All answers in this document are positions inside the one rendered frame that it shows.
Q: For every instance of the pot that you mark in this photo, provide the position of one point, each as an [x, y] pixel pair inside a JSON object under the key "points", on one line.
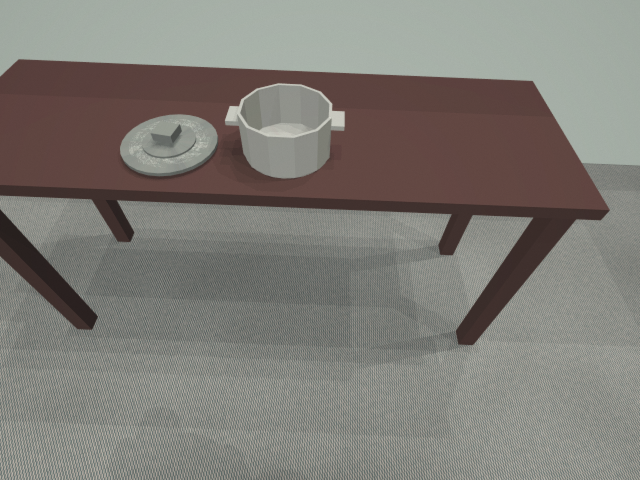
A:
{"points": [[285, 129]]}

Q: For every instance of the lid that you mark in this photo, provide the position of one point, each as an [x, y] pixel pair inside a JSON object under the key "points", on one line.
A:
{"points": [[194, 146]]}

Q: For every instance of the knob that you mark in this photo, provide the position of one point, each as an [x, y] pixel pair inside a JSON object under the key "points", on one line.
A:
{"points": [[166, 132]]}

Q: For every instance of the table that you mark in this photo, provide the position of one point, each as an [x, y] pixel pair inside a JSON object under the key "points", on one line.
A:
{"points": [[460, 146]]}

